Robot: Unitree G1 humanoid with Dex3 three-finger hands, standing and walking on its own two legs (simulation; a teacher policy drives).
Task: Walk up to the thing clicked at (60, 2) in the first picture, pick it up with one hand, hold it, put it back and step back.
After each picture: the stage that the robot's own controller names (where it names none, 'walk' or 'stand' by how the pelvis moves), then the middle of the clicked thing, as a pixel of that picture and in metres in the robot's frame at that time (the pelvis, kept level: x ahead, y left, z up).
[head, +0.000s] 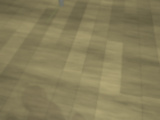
stand; (61, 1) +2.27 +0.22 -0.72
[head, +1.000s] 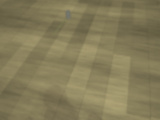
walk; (68, 14) +2.15 +0.26 -0.72
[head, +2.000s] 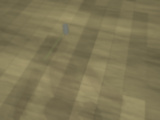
walk; (65, 29) +1.54 +0.22 -0.72
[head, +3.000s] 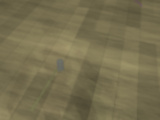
walk; (60, 65) +1.01 +0.19 -0.70
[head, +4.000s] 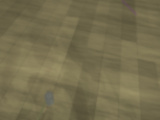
walk; (49, 98) +0.63 +0.18 -0.71
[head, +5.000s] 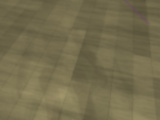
stand; out of the picture +0.38 +0.20 -0.71
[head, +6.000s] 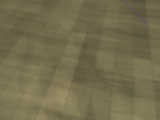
walk; out of the picture +0.37 +0.20 -0.72
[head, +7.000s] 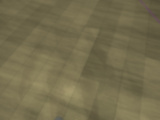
stand; out of the picture +0.43 +0.16 -0.71
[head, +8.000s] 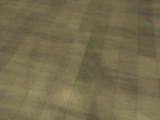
walk; out of the picture +0.41 +0.20 -0.72
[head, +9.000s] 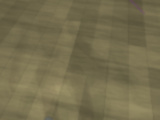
stand; out of the picture +0.39 +0.22 -0.69
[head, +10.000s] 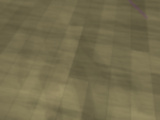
walk; out of the picture +0.37 +0.22 -0.71
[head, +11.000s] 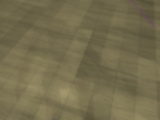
stand; out of the picture +0.42 +0.17 -0.70
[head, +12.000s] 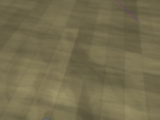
walk; out of the picture +0.45 +0.22 -0.70
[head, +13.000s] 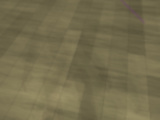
stand; out of the picture +0.41 +0.27 -0.73
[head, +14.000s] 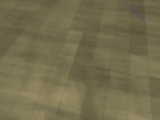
stand; out of the picture +0.40 +0.25 -0.73
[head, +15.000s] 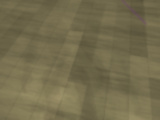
stand; out of the picture +0.39 +0.25 -0.73
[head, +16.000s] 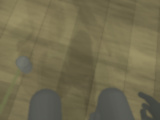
go down; (24, 65) +0.46 +0.26 -0.42
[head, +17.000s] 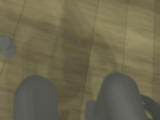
go down; (6, 47) +0.48 +0.29 -0.29
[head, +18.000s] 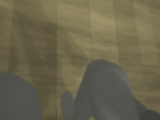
close in; out of the picture +0.45 +0.32 -0.23
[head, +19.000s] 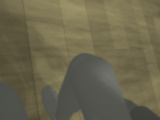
close; out of the picture +0.44 +0.34 -0.22
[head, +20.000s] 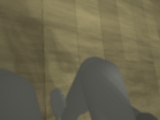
lift; out of the picture +0.42 +0.31 -0.23
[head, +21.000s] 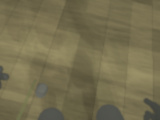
close; (41, 90) +0.43 +0.21 -0.50
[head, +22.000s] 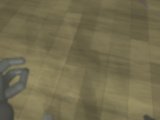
go down; out of the picture +0.40 +0.20 -0.63
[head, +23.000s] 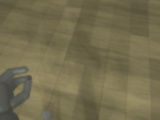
hold; (47, 116) +0.39 +0.21 -0.65
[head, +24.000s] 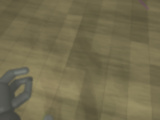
hold; out of the picture +0.39 +0.21 -0.67
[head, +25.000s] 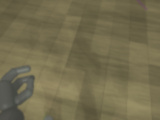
hold; out of the picture +0.39 +0.21 -0.67
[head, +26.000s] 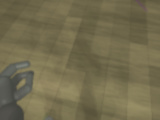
hold; out of the picture +0.39 +0.21 -0.67
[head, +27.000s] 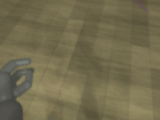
hold; out of the picture +0.39 +0.21 -0.68
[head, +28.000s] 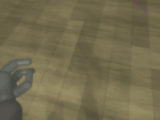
hold; out of the picture +0.39 +0.21 -0.68
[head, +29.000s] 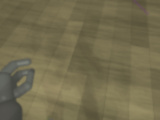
hold; out of the picture +0.40 +0.21 -0.68
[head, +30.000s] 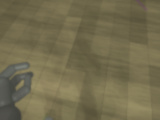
stand; out of the picture +0.39 +0.21 -0.67
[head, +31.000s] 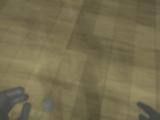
close; (48, 105) +0.42 +0.21 -0.59
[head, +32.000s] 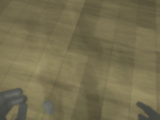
close; (49, 107) +0.41 +0.20 -0.59
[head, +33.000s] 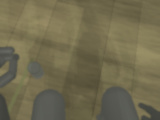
close; (36, 70) +0.45 +0.23 -0.39
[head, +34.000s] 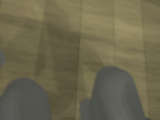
close; out of the picture +0.45 +0.27 -0.25
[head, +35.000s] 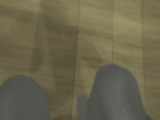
hold; out of the picture +0.45 +0.27 -0.24
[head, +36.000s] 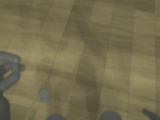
close; (45, 95) +0.44 +0.21 -0.54
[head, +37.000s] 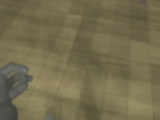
hold; out of the picture +0.40 +0.21 -0.66
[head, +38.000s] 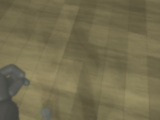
crouch; (46, 114) +0.40 +0.21 -0.65
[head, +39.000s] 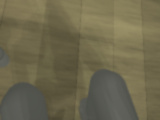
lower; out of the picture +0.47 +0.25 -0.30
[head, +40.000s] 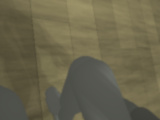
lower; out of the picture +0.44 +0.32 -0.23
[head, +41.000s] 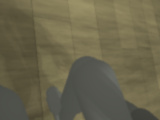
lower; out of the picture +0.44 +0.32 -0.23
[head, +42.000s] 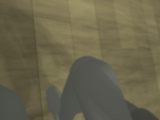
lower; out of the picture +0.44 +0.32 -0.23
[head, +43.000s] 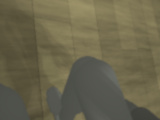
lower; out of the picture +0.44 +0.32 -0.23
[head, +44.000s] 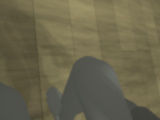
open; out of the picture +0.45 +0.32 -0.23
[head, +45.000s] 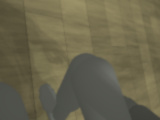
rise; out of the picture +0.49 +0.36 -0.26
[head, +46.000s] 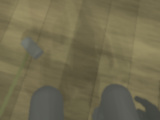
walk; (32, 48) +0.56 +0.25 -0.42
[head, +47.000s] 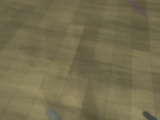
stand; (53, 116) +0.50 +0.20 -0.69
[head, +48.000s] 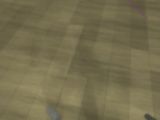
stand; (53, 114) +0.52 +0.20 -0.69
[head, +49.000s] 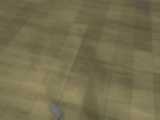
stand; (56, 111) +0.52 +0.19 -0.70
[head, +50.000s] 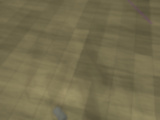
stand; (60, 114) +0.54 +0.18 -0.75
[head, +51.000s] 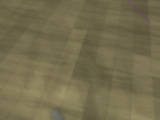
stand; (58, 118) +0.50 +0.19 -0.75
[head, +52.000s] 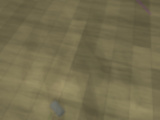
walk; (57, 108) +0.52 +0.19 -0.75
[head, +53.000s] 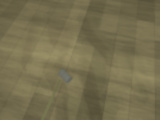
walk; (65, 76) +0.71 +0.15 -0.73
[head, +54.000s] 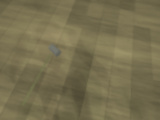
walk; (54, 50) +1.03 +0.19 -0.72
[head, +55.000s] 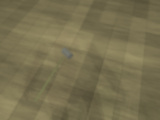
stand; (67, 53) +1.11 +0.14 -0.73
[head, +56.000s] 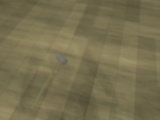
stand; (61, 59) +1.10 +0.17 -0.75
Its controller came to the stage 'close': yes
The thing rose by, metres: 0.01
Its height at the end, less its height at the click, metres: -0.02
